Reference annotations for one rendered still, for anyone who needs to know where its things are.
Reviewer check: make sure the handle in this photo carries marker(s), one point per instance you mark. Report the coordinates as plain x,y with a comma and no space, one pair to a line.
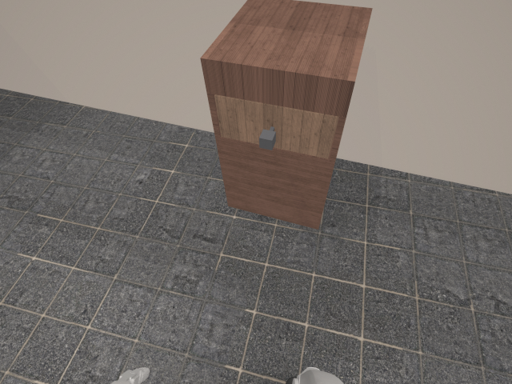
267,139

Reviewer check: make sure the left robot hand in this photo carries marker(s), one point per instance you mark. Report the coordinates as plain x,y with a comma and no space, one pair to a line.
136,376

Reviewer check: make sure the right robot shin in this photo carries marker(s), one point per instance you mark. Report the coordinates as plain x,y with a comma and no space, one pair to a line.
310,368

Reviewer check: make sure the drawer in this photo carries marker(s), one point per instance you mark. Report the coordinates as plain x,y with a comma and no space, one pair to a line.
300,131

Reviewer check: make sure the cabinet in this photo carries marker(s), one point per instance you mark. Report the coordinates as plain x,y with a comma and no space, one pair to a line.
296,54

